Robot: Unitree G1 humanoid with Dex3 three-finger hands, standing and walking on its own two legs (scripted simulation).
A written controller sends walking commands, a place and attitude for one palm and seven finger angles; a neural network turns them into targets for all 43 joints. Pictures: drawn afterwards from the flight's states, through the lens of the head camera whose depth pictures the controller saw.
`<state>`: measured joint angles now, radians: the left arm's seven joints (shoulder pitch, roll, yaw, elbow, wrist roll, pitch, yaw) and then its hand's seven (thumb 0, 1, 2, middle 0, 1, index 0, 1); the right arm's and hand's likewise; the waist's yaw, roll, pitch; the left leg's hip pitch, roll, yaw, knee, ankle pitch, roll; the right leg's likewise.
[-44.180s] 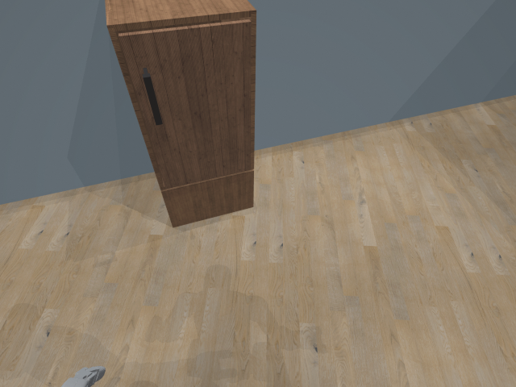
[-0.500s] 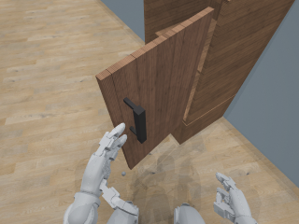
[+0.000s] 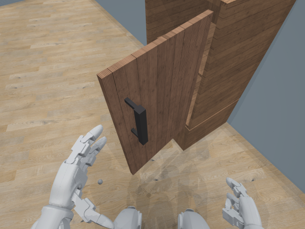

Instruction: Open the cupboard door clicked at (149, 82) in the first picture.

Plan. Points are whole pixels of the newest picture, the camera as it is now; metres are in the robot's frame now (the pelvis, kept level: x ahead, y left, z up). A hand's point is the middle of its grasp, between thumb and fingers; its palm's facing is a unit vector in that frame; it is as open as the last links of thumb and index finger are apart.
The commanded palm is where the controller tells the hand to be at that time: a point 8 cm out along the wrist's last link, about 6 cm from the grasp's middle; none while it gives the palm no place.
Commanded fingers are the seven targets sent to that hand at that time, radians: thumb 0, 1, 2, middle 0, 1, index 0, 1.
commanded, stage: draw the hand back to the body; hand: left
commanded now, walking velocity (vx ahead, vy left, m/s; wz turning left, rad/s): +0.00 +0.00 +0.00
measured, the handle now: (136, 122) +0.38 +0.07 +0.05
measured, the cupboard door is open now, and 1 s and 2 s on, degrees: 100 100 100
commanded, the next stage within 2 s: step back with the hand held close in 1.42 s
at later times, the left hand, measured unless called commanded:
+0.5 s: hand (47, 170) +0.21 +0.20 +0.16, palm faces +0.12 -0.95 -0.28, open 15.3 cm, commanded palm +0.18 +0.25 +0.18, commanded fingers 0.00 -0.01 0.51 -0.17 -0.30 -0.17 -0.30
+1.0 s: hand out of the picture +0.24 +0.28 +0.25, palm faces +0.40 -0.81 -0.44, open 9.6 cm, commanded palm +0.19 +0.32 +0.27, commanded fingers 0.00 0.87 0.88 -0.20 -0.30 -0.20 -0.30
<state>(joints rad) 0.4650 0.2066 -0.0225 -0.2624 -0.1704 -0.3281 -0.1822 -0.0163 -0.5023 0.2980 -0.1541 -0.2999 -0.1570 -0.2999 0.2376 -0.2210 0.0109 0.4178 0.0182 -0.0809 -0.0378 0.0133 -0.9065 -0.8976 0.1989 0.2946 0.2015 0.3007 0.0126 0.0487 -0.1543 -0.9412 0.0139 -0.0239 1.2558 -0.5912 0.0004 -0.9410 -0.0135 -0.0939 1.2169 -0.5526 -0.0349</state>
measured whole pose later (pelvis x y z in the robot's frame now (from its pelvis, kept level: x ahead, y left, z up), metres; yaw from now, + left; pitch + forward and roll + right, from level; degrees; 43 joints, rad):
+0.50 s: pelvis +0.02 +0.02 +0.06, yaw +0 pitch +6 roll -2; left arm 0.60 0.28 0.09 -0.40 -0.08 -0.08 0.01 -0.01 -0.32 0.38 -0.16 -0.30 -0.16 -0.30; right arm 0.28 -0.23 0.04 0.46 0.03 -0.10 -0.11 0.01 -0.91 -0.90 0.20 0.29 0.20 0.30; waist 0.03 0.06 -0.12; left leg -0.52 0.01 0.00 0.89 -0.47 0.02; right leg -0.52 0.00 -0.07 0.83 -0.42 0.00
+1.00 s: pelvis +0.05 +0.02 +0.11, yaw -1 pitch -2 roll -1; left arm 0.50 0.35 0.30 -0.41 -0.04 -0.05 0.12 0.00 0.52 0.74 -0.20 -0.30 -0.20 -0.30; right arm 0.21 -0.23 0.05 0.61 0.00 -0.12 -0.09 0.01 -0.90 -0.90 0.20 0.30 0.20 0.30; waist 0.07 0.07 -0.01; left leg -0.12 -0.01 0.03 0.48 -0.32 0.03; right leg -0.13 -0.01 -0.04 0.44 -0.27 0.01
